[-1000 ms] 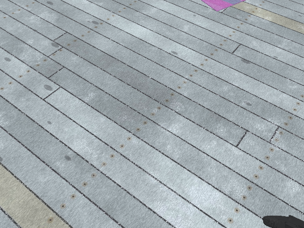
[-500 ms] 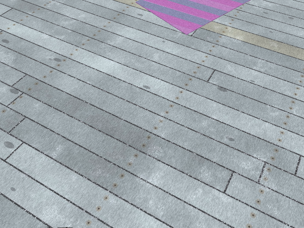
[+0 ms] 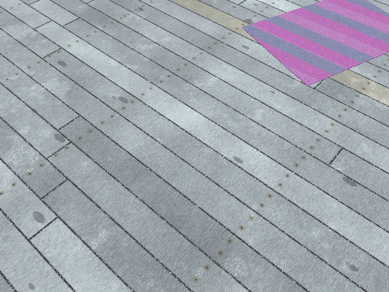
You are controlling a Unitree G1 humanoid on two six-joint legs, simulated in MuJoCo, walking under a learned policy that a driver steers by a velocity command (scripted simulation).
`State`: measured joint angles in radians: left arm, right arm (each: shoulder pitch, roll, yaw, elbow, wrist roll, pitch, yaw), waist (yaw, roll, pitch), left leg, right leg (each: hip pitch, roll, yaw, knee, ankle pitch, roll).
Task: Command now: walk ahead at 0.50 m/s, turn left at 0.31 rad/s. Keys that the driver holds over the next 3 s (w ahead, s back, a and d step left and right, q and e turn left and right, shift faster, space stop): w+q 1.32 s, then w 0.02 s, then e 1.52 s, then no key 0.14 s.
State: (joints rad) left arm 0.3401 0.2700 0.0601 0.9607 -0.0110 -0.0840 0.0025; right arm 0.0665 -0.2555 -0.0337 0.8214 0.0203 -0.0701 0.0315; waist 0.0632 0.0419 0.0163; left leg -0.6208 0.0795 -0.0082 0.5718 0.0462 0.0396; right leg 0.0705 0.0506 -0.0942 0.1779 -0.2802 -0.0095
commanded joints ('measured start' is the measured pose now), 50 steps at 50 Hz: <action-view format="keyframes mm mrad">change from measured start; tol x32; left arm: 1 -11 170 42 -35 -3 9 12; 24 -431 95 10 -301 5 -45 -16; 31 31 254 72 -211 16 -48 -9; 50 -55 213 62 -152 -14 1 1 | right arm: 1 -74 -96 -24 -93 1 -13 19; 5 358 -313 -118 -12 -6 1 1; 31 419 -69 -30 -124 13 11 -50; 50 -50 -80 -41 -292 6 34 21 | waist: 1 -29 -97 43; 6 -144 227 -380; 28 -60 73 -57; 31 -3 -371 -395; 50 11 -99 58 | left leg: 1 -9 -15 6 -15 -100 46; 4 462 -104 44 -32 -128 116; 6 1017 265 -822 -257 -359 383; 14 415 92 -327 -383 -7 262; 27 540 69 -418 -188 -48 147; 33 -167 -55 -153 720 -515 -19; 50 -31 3 33 75 -96 10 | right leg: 1 40 -328 49 40 477 -135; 4 -86 -243 -50 509 782 -61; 6 -747 28 96 1131 -280 30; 7 -860 -45 201 1196 -250 -1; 27 -511 -49 175 260 230 11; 31 359 -491 838 174 -25 -280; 37 -186 -318 339 6 123 -176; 50 -25 -332 -38 17 449 -123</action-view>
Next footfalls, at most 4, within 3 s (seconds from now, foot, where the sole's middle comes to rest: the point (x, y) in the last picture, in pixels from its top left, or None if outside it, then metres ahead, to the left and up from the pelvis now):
0.08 left None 0.23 0.12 -0.77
0.58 right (219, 273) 0.54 -0.02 -0.77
1.10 left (118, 236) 0.66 0.35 -0.77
1.56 right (126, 163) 0.98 0.38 -0.77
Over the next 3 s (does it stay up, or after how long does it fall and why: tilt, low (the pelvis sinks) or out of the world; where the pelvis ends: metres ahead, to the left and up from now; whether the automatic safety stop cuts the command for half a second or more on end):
stays up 0.85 0.40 0.00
